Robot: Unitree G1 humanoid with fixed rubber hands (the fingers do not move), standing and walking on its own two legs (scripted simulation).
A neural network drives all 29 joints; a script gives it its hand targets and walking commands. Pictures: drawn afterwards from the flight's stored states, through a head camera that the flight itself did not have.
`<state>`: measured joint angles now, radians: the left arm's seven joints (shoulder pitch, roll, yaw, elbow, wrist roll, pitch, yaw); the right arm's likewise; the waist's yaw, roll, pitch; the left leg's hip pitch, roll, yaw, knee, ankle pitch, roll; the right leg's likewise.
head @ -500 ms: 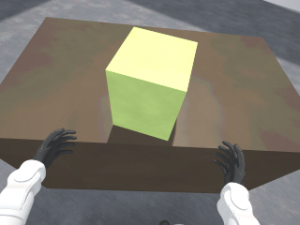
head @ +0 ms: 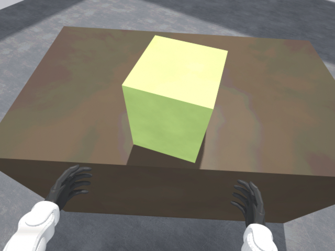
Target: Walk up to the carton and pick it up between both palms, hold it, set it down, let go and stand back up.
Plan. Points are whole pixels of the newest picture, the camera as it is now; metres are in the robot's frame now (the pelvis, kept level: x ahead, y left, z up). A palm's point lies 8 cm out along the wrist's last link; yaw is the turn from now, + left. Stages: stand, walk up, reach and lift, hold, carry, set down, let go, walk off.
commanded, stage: set down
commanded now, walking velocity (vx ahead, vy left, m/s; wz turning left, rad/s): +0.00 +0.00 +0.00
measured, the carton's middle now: (175, 102) +0.49 -0.04 +0.04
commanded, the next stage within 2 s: let go in 1.12 s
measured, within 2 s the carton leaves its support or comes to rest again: neither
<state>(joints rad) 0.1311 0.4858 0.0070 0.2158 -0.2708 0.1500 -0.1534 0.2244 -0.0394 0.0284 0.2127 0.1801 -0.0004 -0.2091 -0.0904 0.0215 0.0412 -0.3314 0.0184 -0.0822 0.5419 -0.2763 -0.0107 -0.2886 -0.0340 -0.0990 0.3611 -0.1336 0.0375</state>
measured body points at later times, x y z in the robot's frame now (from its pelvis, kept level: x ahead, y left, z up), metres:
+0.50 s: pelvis +0.00 -0.01 +0.00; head +0.04 -0.01 +0.45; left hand +0.23 +0.21 -0.06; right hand +0.19 -0.22 -0.07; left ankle +0.00 +0.12 -0.74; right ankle +0.03 -0.15 -0.74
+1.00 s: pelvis +0.00 -0.02 +0.00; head +0.03 -0.02 +0.45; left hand +0.21 +0.20 -0.08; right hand +0.18 -0.23 -0.09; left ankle +0.00 +0.12 -0.74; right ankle +0.03 -0.15 -0.74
